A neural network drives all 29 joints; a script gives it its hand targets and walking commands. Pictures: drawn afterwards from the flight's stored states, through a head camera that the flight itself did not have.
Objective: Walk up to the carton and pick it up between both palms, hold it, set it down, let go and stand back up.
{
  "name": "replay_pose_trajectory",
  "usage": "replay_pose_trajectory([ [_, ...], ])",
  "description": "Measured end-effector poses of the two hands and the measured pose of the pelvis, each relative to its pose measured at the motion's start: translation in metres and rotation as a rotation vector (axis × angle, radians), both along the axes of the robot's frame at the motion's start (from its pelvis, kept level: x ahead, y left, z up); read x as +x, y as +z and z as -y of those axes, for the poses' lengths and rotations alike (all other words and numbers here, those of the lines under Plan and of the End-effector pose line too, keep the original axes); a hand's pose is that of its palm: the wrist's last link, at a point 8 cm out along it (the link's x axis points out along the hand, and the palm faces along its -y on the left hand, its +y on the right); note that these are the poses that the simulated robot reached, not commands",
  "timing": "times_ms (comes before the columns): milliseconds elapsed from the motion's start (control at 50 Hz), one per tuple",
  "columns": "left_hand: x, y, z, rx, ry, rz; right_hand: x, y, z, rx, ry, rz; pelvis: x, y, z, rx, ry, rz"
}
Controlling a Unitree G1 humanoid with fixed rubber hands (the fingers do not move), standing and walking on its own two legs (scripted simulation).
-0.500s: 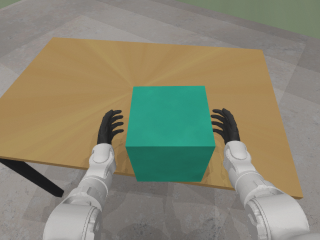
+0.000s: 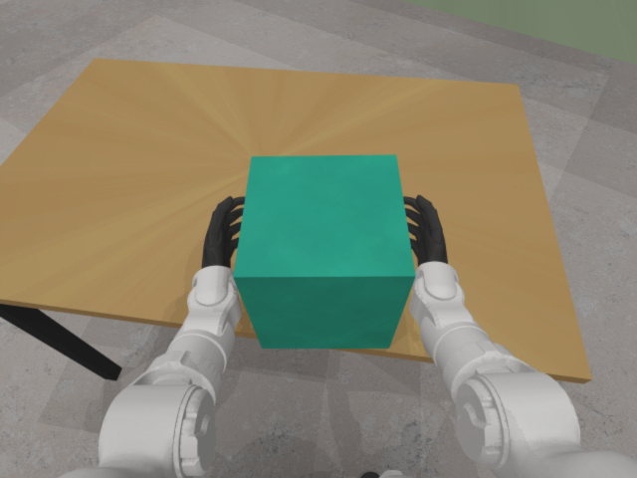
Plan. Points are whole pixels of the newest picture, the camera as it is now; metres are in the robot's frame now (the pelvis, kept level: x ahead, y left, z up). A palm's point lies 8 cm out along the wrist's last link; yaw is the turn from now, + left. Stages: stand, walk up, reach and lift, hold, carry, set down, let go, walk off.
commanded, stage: reach and lift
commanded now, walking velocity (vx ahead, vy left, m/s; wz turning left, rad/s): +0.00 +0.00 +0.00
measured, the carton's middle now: (324, 258) +0.40 -0.01 +0.01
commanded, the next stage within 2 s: none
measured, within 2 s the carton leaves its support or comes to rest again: leaves its support in 1.20 s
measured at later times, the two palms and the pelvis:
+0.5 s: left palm (217, 260) +0.39 +0.13 +0.03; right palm (428, 259) +0.38 -0.14 +0.03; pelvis +0.02 +0.01 +0.02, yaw +1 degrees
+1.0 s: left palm (217, 261) +0.39 +0.14 +0.03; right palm (428, 260) +0.37 -0.14 +0.03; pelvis +0.04 +0.02 +0.02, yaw +2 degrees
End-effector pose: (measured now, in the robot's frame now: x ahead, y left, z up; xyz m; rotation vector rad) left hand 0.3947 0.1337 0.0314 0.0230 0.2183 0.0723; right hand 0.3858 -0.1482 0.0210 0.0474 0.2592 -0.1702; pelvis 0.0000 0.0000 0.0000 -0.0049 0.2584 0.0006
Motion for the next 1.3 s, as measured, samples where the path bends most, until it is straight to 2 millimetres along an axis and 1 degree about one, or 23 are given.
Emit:
replay_pose_trajectory([
  [180,-0.002,0.001,-0.001,0.019,0.003,0.001,-0.002,0.002,-0.002,-0.013,-0.013,-0.006,0.004,0.006,0.0,-0.003,0.003,0.022],
  [420,-0.004,0.003,-0.001,0.036,-0.012,0.011,-0.007,0.004,-0.004,-0.043,-0.015,0.002,0.015,0.013,-0.006,-0.013,0.01,0.06],
  [600,-0.009,0.003,-0.002,0.017,-0.009,0.029,-0.012,0.007,-0.005,-0.067,-0.01,0.024,0.026,0.019,-0.012,-0.024,0.033,0.101],
  [820,-0.007,0.002,-0.002,0.009,-0.008,0.014,-0.01,0.006,-0.005,-0.072,-0.008,0.012,0.037,0.021,-0.016,-0.03,0.042,0.108],
  [1040,-0.008,0.004,-0.001,0.007,-0.008,0.012,-0.011,0.006,-0.004,-0.076,-0.006,0.01,0.037,0.021,-0.018,-0.032,0.05,0.093],
  [1300,-0.01,0.012,0.007,0.019,-0.024,0.011,-0.019,0.007,0.004,-0.083,-0.016,0.006,0.028,0.02,-0.016,-0.025,0.048,0.085],
])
